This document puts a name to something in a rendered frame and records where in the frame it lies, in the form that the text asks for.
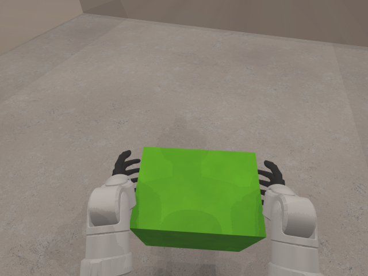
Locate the robot left hand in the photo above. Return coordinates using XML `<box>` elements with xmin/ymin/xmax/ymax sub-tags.
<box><xmin>112</xmin><ymin>150</ymin><xmax>140</xmax><ymax>192</ymax></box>

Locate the carton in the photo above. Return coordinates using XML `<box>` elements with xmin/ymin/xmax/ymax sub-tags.
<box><xmin>130</xmin><ymin>147</ymin><xmax>266</xmax><ymax>252</ymax></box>

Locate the right robot forearm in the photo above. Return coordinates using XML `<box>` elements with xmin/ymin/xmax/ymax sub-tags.
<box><xmin>262</xmin><ymin>184</ymin><xmax>324</xmax><ymax>276</ymax></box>

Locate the left robot forearm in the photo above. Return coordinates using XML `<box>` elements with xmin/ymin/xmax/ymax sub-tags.
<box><xmin>80</xmin><ymin>174</ymin><xmax>136</xmax><ymax>276</ymax></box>

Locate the robot right hand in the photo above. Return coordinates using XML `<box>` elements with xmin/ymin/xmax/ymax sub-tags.
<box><xmin>258</xmin><ymin>160</ymin><xmax>285</xmax><ymax>205</ymax></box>

